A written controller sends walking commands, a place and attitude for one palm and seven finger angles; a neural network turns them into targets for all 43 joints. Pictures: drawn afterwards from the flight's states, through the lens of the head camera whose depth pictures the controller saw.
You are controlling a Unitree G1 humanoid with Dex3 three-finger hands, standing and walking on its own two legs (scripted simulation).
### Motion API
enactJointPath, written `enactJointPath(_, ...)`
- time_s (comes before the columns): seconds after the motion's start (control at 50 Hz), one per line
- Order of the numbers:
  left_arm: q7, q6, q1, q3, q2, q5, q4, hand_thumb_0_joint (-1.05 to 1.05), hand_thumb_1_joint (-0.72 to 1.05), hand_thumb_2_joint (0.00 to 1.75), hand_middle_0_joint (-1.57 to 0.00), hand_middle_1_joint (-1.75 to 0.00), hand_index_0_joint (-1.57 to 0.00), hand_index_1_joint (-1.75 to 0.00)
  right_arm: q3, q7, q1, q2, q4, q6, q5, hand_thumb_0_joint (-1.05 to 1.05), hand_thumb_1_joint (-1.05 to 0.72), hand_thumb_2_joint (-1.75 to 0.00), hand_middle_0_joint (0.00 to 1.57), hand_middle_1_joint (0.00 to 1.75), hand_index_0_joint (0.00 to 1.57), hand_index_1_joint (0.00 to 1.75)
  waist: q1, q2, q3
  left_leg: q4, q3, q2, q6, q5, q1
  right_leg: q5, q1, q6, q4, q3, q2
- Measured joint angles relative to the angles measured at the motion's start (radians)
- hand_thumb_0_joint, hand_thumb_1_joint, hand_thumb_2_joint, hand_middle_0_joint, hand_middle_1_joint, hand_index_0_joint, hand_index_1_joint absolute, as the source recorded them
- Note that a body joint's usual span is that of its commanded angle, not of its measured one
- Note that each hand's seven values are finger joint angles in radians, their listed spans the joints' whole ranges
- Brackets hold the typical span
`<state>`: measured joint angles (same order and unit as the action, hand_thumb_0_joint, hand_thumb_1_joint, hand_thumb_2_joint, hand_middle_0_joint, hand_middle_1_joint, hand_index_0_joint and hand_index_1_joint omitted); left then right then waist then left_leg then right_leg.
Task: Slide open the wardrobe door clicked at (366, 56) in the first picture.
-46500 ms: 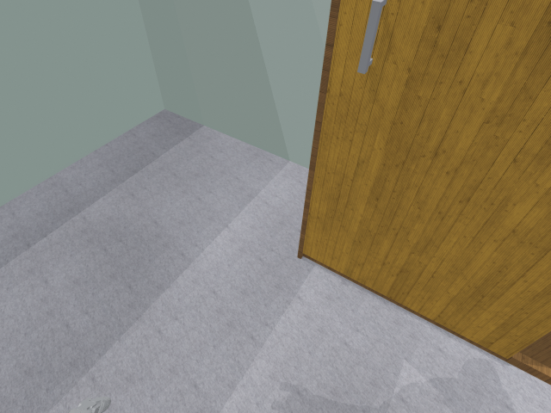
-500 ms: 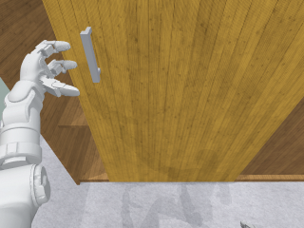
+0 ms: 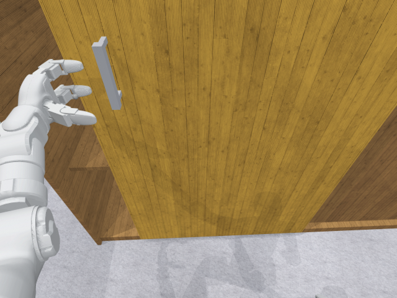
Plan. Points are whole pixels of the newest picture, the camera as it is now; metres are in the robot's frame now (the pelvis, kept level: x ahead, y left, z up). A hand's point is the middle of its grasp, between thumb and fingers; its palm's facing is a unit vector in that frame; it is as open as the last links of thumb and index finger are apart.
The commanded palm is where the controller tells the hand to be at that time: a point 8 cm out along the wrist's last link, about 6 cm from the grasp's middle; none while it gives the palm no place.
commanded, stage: move the hooked fingers beside the handle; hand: left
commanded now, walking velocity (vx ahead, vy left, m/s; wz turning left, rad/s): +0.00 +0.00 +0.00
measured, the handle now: (110, 74) +0.51 +0.20 +0.21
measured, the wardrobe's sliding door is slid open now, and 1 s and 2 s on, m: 0.21 0.21 0.21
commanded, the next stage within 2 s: feel for the door with the fingertips in 0.14 s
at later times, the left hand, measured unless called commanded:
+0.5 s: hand (87, 97) +0.43 +0.22 +0.21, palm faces +0.05 -1.00 +0.01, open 14.0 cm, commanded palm +0.41 +0.27 +0.21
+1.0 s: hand (94, 91) +0.45 +0.21 +0.21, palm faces +0.06 -1.00 -0.01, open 14.0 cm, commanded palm +0.44 +0.26 +0.21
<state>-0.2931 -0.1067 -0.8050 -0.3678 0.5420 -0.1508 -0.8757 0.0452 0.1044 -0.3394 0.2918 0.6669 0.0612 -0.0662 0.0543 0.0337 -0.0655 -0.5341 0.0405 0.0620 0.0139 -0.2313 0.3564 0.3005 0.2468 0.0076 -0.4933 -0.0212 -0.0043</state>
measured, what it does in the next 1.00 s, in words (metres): stands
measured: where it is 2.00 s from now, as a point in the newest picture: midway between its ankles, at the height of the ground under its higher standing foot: outside the picture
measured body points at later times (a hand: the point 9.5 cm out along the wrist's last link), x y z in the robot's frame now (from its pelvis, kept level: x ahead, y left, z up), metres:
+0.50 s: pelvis +0.00 +0.00 +0.00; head -0.01 +0.00 +0.45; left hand +0.42 +0.27 +0.21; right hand +0.12 -0.25 -0.10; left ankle +0.03 +0.13 -0.74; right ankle -0.03 -0.13 -0.74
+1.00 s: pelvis +0.00 +0.00 +0.00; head +0.02 +0.00 +0.45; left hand +0.45 +0.27 +0.21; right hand +0.08 -0.27 -0.11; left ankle +0.03 +0.13 -0.74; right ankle -0.03 -0.13 -0.74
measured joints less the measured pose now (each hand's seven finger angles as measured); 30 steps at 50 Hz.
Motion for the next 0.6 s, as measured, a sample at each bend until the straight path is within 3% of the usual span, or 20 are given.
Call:
enactJointPath(0.14, -0.017, 0.022, 0.082, -0.01, -0.048, -0.045, 0.127, -0.02, -0.5, 0.3, -0.3, -1.2, -0.3, -1.2, -0.001, 0.0, -0.009, -0.002, 0.009, 0.002, -0.004, 0.01, -0.9, -0.9, 0.21, 0.3, 0.2, 0.3, -0.019, -0.007, -0.004, 0.004, 0.005, 0.0, -0.001, -0.007, -0.032, 0.004, -0.033, 0.002, 0.008, 0.004, 0.0)
enactJointPath(0.3, 0.019, -0.039, 0.043, 0.044, -0.045, -0.016, 0.111, -0.02, -0.5, 0.3, -0.3, -1.2, -0.3, -1.2, 0.0, 0.002, 0.035, -0.005, -0.005, 0.008, -0.006, 0.01, -0.9, -0.9, 0.21, 0.3, 0.2, 0.3, -0.024, -0.004, 0.007, -0.001, -0.012, -0.005, -0.002, 0.001, -0.019, -0.001, -0.029, 0.002, 0.009, -0.012, -0.003)
enactJointPath(0.42, 0.026, -0.022, 0.014, 0.065, -0.086, -0.037, 0.107, -0.02, -0.5, 0.3, -0.3, -1.2, -0.3, -1.2, 0.009, 0.005, 0.06, -0.013, 0.003, 0.018, 0.0, 0.01, -0.9, -0.9, 0.21, 0.3, 0.2, 0.3, -0.029, -0.008, 0.013, 0.003, -0.016, -0.009, -0.003, 0.009, -0.012, -0.005, -0.022, 0.003, 0.008, -0.017, -0.007)
enactJointPath(0.6, 0.078, -0.02, -0.038, 0.073, -0.102, -0.002, 0.04, -0.02, -0.5, 0.3, -0.3, -1.2, -0.3, -1.2, 0.012, -0.002, 0.053, -0.024, 0.01, 0.011, 0.008, 0.01, -0.9, -0.9, 0.21, 0.3, 0.2, 0.3, -0.01, -0.008, 0.011, 0.0, -0.013, -0.007, -0.002, 0.007, -0.003, -0.003, -0.011, 0.003, 0.003, -0.013, -0.005)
